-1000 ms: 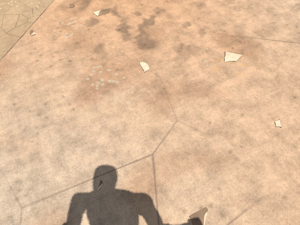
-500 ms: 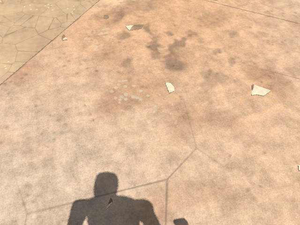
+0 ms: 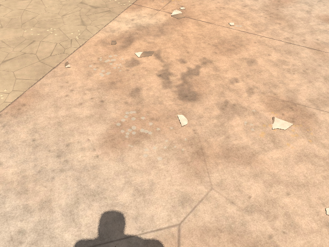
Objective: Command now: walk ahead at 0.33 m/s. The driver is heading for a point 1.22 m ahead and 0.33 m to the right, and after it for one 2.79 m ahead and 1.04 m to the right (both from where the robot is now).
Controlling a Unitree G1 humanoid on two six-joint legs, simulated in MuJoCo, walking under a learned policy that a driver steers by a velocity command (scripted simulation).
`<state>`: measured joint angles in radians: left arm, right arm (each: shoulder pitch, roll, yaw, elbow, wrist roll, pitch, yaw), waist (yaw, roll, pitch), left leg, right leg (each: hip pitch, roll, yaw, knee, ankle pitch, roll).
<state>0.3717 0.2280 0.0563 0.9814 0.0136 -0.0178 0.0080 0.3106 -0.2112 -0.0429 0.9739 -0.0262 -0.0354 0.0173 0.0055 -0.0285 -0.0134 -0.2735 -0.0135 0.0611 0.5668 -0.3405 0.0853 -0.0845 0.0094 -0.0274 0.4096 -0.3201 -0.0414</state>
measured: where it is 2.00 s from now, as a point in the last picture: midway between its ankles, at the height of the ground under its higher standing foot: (184, 144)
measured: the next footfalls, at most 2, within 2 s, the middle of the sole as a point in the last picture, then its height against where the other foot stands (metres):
right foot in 0.50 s outside the picture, level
left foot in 1.06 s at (149, 208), level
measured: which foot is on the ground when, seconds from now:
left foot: down 0.00-0.52, up 0.54-1.00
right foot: down 0.00-0.02, up 0.04-0.48, down 0.50-1.00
